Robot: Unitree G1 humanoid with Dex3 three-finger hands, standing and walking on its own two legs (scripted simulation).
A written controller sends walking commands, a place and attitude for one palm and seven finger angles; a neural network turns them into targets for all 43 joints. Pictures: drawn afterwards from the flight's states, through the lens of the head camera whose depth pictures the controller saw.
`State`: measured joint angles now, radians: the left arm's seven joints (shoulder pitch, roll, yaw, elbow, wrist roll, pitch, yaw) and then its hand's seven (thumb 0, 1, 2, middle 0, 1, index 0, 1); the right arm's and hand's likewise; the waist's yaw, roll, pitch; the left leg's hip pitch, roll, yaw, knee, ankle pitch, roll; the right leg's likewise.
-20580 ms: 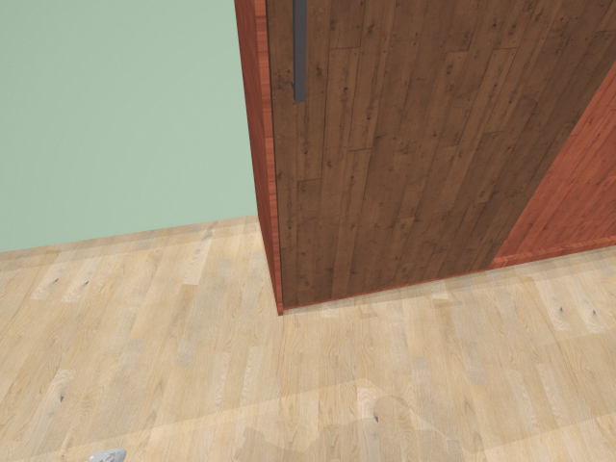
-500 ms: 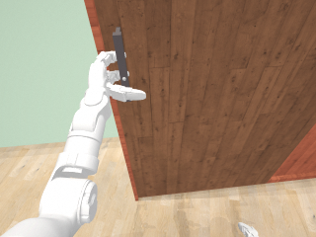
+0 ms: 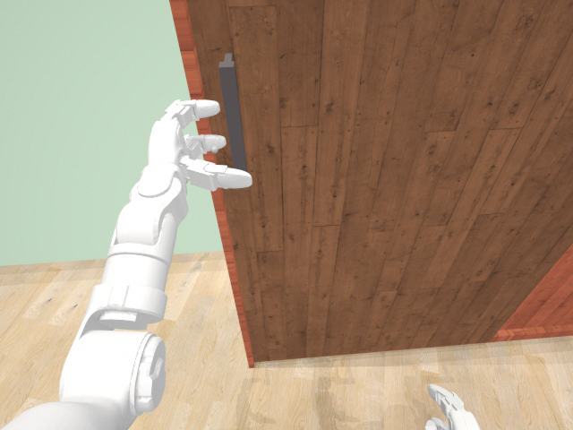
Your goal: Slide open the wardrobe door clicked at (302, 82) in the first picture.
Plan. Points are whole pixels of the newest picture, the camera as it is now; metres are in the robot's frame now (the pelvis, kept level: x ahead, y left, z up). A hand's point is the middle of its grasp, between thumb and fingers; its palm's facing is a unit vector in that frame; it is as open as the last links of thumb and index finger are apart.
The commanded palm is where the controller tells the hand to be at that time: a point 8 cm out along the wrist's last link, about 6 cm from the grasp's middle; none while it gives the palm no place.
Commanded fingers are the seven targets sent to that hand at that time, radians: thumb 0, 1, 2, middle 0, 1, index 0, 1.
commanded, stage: move the hooked fingers beside the handle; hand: left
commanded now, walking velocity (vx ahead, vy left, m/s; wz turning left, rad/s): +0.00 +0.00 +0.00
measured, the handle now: (235, 124) +0.50 +0.11 +0.21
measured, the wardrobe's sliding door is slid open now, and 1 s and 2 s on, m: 0.00 0.00 0.00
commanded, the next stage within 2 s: feel for the door with the fingertips in 1.44 s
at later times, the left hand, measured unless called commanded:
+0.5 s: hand (207, 149) +0.42 +0.14 +0.21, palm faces +0.13 -0.99 +0.01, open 14.0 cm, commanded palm +0.39 +0.19 +0.21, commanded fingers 0.00 -0.50 0.30 -0.30 -1.20 -0.30 -1.20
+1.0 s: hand (199, 149) +0.41 +0.15 +0.22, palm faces +0.11 -0.99 +0.00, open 14.1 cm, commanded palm +0.38 +0.20 +0.21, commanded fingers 0.00 -0.50 0.30 -0.30 -1.20 -0.30 -1.20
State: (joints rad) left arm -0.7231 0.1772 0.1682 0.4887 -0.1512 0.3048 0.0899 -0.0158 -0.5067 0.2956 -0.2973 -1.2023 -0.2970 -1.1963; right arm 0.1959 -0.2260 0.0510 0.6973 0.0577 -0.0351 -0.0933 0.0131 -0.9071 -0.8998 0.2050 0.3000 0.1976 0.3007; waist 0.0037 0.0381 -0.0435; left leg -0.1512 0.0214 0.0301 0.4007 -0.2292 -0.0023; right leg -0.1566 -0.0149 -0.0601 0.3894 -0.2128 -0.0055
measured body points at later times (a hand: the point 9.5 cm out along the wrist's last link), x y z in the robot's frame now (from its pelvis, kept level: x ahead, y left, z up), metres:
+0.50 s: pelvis +0.00 +0.00 +0.00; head -0.01 -0.01 +0.45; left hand +0.41 +0.19 +0.21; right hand +0.15 -0.24 -0.11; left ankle -0.01 +0.12 -0.74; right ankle +0.00 -0.11 -0.74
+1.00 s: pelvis +0.00 +0.00 +0.00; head -0.02 -0.02 +0.45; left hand +0.40 +0.20 +0.22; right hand +0.16 -0.24 -0.10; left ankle -0.01 +0.12 -0.74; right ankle +0.00 -0.11 -0.74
